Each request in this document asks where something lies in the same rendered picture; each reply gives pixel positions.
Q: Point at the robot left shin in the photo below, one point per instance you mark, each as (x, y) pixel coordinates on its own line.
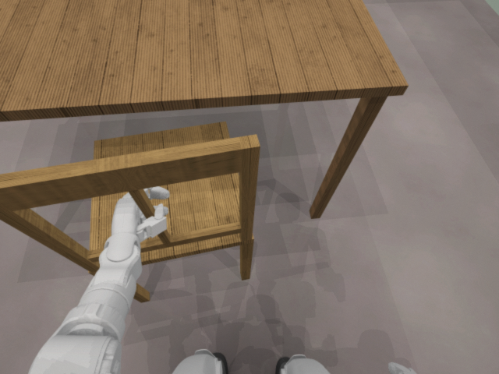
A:
(203, 351)

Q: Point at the left robot upper arm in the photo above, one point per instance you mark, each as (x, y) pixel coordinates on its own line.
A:
(79, 354)

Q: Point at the chair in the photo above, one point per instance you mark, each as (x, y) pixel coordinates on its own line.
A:
(212, 181)

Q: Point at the robot left forearm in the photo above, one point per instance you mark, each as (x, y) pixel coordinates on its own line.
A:
(106, 301)

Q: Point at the table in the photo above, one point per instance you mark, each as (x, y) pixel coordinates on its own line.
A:
(72, 58)

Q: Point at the left robot hand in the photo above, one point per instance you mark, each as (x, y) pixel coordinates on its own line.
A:
(129, 218)

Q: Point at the right robot thigh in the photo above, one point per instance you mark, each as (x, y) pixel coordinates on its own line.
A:
(304, 366)

